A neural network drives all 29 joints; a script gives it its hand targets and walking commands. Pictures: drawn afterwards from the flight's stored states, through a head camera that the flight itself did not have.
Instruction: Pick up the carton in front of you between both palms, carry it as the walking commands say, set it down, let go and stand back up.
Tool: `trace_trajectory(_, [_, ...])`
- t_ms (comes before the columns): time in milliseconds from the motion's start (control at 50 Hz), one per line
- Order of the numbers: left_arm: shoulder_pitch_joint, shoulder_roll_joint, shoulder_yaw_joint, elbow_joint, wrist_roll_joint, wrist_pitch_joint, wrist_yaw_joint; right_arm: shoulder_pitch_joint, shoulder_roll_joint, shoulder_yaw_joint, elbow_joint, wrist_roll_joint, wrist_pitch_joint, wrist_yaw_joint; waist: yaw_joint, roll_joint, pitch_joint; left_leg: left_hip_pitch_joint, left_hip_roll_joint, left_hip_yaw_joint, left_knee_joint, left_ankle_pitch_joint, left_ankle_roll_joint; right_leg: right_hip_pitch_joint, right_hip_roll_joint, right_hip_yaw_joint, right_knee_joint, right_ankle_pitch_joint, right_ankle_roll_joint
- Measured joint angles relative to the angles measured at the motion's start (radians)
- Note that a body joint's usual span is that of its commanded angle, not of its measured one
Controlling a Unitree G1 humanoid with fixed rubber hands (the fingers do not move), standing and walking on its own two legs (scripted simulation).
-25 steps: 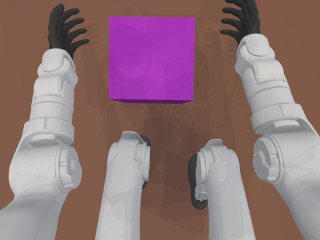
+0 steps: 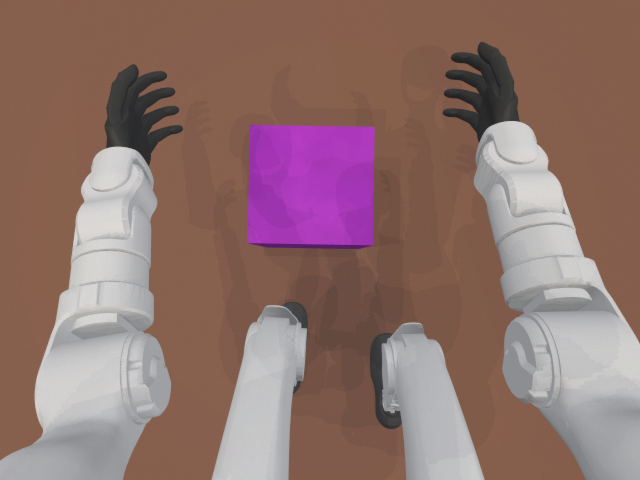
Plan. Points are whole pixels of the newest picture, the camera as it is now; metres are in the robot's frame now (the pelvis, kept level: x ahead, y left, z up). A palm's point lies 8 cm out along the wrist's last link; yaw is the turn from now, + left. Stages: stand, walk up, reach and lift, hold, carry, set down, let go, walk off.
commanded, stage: set down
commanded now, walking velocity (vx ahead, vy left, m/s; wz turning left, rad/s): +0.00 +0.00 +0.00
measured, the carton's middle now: (312, 196) +0.48 +0.08 -0.45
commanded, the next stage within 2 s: let go in 0.14 s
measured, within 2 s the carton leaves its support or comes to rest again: neither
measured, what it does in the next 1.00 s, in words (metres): rises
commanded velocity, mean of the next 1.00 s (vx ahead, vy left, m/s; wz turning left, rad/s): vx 0.00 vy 0.00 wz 0.00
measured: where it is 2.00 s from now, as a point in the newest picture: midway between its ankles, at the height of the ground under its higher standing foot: (338, 380)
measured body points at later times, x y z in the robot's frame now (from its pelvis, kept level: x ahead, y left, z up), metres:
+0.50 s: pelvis +0.05 +0.01 +0.13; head +0.29 +0.04 +0.51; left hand +0.39 +0.28 +0.01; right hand +0.44 -0.15 +0.01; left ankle +0.11 +0.11 -0.54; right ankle +0.05 -0.12 -0.54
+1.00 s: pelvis +0.10 -0.01 +0.20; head +0.15 -0.01 +0.65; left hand +0.25 +0.24 +0.12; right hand +0.30 -0.23 +0.12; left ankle +0.11 +0.11 -0.54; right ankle +0.05 -0.12 -0.54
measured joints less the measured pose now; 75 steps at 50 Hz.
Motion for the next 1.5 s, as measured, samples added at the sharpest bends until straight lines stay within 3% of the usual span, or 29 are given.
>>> trace_trajectory(240, [0.075, -0.033, 0.023, 0.023, 0.065, -0.043, -0.026, 0.083, 0.028, -0.027, 0.016, -0.057, -0.039, 0.020, -0.005, 0.005, -0.019, 0.227, 0.000, -0.001, -0.273, 0.077, 0.004, 0.220, -0.009, 0.013, -0.281, 0.092, 0.000])
trace_trajectory(400, [0.327, -0.050, -0.040, -0.092, 0.125, -0.049, -0.062, 0.355, 0.085, 0.004, -0.117, -0.108, -0.046, 0.003, -0.021, 0.010, 0.004, 0.454, -0.002, 0.001, -0.446, 0.106, 0.011, 0.450, -0.017, 0.023, -0.470, 0.135, 0.001])
trace_trajectory(500, [0.515, -0.051, -0.095, -0.161, 0.101, -0.068, -0.069, 0.555, 0.090, 0.037, -0.188, -0.092, -0.076, 0.019, -0.023, 0.017, 0.025, 0.634, -0.006, 0.006, -0.549, 0.115, 0.016, 0.632, -0.027, 0.032, -0.581, 0.150, 0.001])
trace_trajectory(780, [0.956, -0.091, -0.215, -0.259, 0.045, -0.154, -0.047, 0.959, 0.050, 0.112, -0.228, -0.058, -0.175, 0.090, -0.039, 0.033, 0.046, 1.115, -0.018, 0.010, -0.788, 0.135, 0.012, 1.111, -0.049, 0.044, -0.827, 0.180, -0.012])
trace_trajectory(960, [1.195, -0.086, -0.269, -0.336, 0.030, -0.149, -0.038, 1.195, 0.017, 0.156, -0.300, -0.035, -0.181, 0.117, -0.057, 0.028, 0.104, 1.474, -0.015, -0.001, -0.973, 0.175, -0.005, 1.465, -0.053, 0.040, -1.004, 0.219, -0.033])
trace_trajectory(1120, [1.227, -0.071, -0.277, -0.355, 0.044, -0.073, -0.049, 1.265, -0.001, 0.183, -0.336, -0.021, -0.114, 0.139, -0.075, 0.003, 0.159, 1.666, -0.011, -0.012, -1.020, 0.174, -0.020, 1.654, -0.050, 0.030, -1.040, 0.211, -0.053])
trace_trajectory(1360, [1.215, -0.075, -0.272, -0.369, 0.067, -0.013, -0.050, 1.251, 0.009, 0.186, -0.353, -0.028, -0.053, 0.148, -0.076, -0.001, 0.204, 1.740, -0.012, -0.006, -1.005, 0.153, -0.017, 1.732, -0.050, 0.036, -1.038, 0.198, -0.050])
trace_trajectory(1440, [1.217, -0.065, -0.282, -0.391, 0.073, 0.040, -0.018, 1.260, 0.009, 0.188, -0.327, -0.019, -0.074, 0.125, -0.076, 0.006, 0.189, 1.723, -0.018, -0.013, -0.976, 0.138, -0.012, 1.725, -0.055, 0.028, -1.024, 0.188, -0.045])
trace_trajectory(1500, [1.206, -0.034, -0.287, -0.323, 0.073, -0.011, 0.021, 1.248, -0.015, 0.201, -0.231, -0.049, -0.103, 0.093, -0.066, 0.007, 0.141, 1.670, -0.014, -0.010, -0.933, 0.117, -0.011, 1.679, -0.050, 0.030, -0.999, 0.176, -0.041])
